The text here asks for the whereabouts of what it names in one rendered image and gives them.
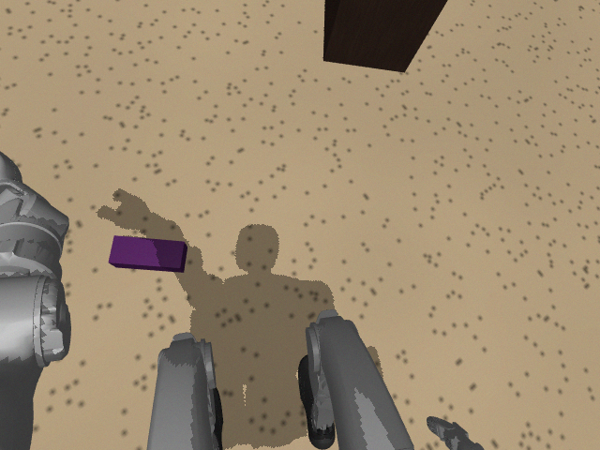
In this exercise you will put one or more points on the right robot foot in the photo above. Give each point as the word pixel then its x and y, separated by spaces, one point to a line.
pixel 321 439

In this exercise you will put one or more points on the right robot hand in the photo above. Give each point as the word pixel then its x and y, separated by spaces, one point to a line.
pixel 454 436

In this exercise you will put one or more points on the left robot arm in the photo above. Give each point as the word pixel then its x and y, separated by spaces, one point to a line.
pixel 35 326

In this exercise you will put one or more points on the left robot hand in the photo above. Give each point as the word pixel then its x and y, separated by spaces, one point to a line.
pixel 8 169

